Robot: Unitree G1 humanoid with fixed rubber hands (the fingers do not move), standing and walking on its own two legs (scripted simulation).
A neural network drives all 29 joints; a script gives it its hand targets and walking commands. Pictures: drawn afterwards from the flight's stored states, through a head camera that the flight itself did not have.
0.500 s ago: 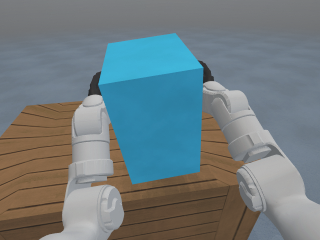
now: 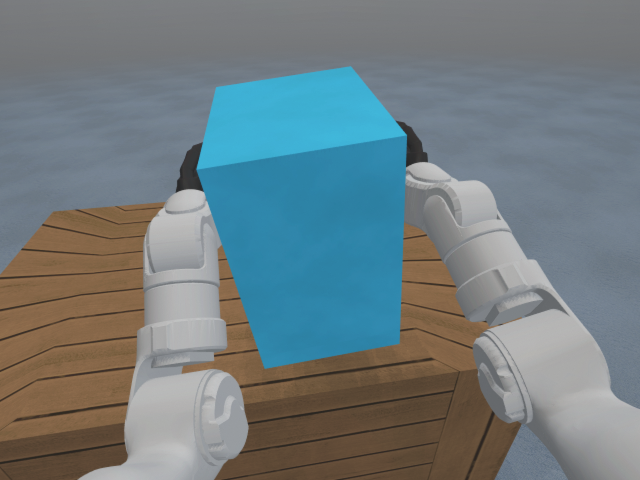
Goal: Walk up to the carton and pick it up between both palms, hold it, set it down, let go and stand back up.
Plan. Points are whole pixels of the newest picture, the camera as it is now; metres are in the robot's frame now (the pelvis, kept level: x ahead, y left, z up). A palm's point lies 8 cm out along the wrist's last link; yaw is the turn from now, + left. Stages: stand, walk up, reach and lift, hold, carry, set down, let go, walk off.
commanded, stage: hold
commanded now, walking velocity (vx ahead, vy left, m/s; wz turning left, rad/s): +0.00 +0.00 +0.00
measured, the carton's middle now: (308, 215) +0.36 +0.01 +0.24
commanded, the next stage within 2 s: none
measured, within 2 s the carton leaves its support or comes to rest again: neither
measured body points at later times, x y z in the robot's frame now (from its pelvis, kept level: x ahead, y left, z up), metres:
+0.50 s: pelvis +0.00 +0.00 +0.00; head -0.09 +0.02 +0.44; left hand +0.38 +0.14 +0.26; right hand +0.38 -0.12 +0.28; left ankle +0.03 +0.12 -0.75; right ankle -0.01 -0.11 -0.75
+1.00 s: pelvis +0.00 +0.00 +0.00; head -0.09 +0.02 +0.44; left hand +0.38 +0.14 +0.26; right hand +0.38 -0.12 +0.28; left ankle +0.03 +0.12 -0.75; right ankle -0.01 -0.11 -0.75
